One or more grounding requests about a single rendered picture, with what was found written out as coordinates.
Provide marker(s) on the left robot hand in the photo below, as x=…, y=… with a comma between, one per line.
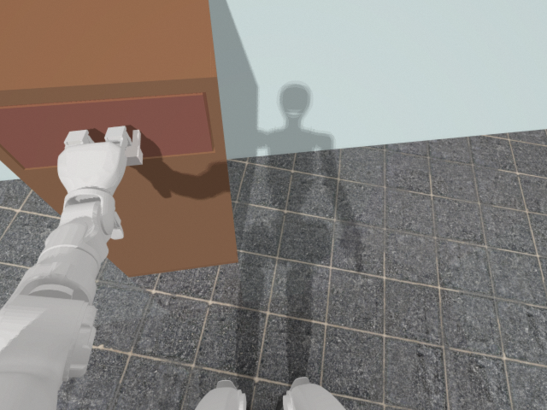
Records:
x=85, y=164

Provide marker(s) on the handle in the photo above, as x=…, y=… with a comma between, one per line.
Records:
x=133, y=153

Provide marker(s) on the cabinet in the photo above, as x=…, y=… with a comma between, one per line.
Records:
x=175, y=210

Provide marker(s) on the left robot upper arm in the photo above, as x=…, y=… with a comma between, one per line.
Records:
x=43, y=342

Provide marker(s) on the robot left shin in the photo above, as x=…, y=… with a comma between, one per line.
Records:
x=225, y=383

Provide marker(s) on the left robot forearm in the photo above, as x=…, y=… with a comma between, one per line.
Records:
x=70, y=262

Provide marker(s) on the drawer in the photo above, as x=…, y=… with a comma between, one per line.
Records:
x=34, y=134

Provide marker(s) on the robot shin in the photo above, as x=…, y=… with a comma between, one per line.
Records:
x=225, y=383
x=299, y=381

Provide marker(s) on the robot right shin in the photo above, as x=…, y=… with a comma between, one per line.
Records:
x=299, y=381

